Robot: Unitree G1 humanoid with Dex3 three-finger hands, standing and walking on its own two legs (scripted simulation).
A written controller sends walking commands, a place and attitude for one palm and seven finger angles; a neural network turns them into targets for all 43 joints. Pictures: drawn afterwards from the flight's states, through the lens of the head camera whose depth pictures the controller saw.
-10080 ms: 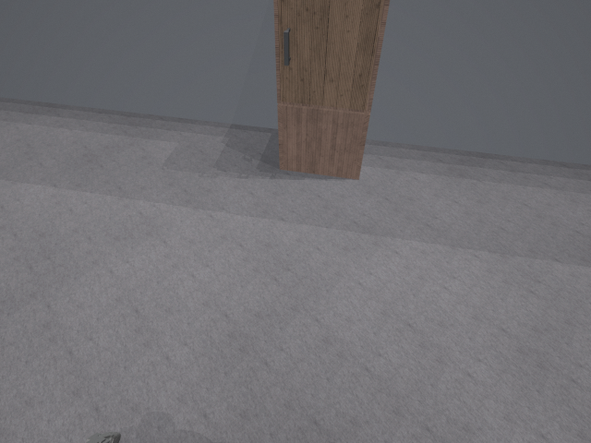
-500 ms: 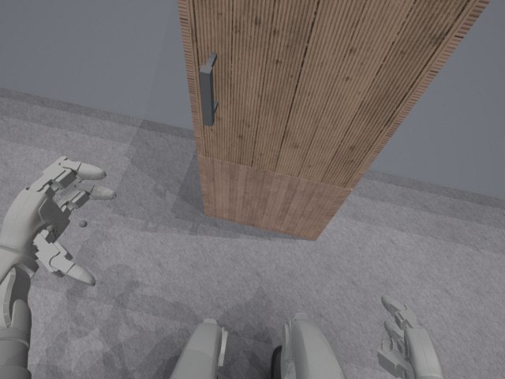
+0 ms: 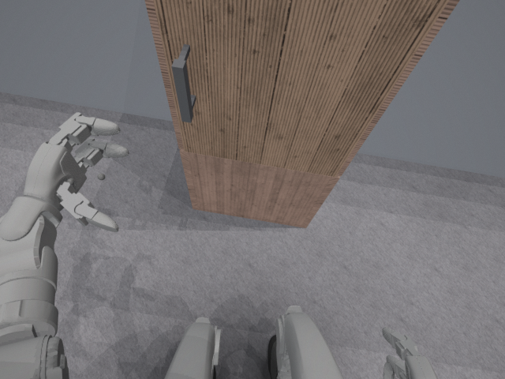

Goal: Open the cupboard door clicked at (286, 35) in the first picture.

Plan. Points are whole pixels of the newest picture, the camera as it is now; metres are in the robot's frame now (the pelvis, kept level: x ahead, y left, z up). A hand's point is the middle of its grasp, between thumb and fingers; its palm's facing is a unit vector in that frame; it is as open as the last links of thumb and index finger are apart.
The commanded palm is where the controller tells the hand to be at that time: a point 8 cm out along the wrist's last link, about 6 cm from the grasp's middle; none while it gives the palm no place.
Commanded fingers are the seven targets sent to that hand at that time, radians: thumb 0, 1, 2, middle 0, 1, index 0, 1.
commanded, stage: move the hooked fingers beside the handle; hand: left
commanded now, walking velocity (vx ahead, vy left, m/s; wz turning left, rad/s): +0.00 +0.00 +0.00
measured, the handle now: (186, 86) +0.59 +0.13 +0.04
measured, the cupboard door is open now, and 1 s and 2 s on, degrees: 0 0 0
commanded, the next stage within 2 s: slide the fingers in behind the handle in 1.66 s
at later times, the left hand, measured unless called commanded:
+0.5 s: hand (131, 129) +0.49 +0.21 +0.04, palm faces -0.16 -0.99 -0.04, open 14.0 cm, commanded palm +0.49 +0.25 +0.04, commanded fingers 0.00 -0.50 0.30 -0.30 -1.20 -0.30 -1.20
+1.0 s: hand (151, 94) +0.57 +0.19 +0.04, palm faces -0.15 -0.99 -0.04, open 14.0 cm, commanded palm +0.55 +0.22 +0.03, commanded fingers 0.00 -0.50 0.30 -0.30 -1.20 -0.30 -1.20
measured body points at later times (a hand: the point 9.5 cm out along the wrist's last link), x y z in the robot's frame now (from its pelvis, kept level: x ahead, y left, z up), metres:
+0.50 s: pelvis -0.01 -0.01 -0.01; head +0.15 +0.02 +0.41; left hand +0.49 +0.26 +0.05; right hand +0.06 -0.28 -0.12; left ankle +0.01 +0.11 -0.61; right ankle +0.08 -0.13 -0.61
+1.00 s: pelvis -0.01 +0.00 -0.03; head +0.19 +0.03 +0.37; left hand +0.57 +0.24 +0.04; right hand -0.03 -0.26 -0.12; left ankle +0.01 +0.11 -0.61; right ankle +0.08 -0.13 -0.61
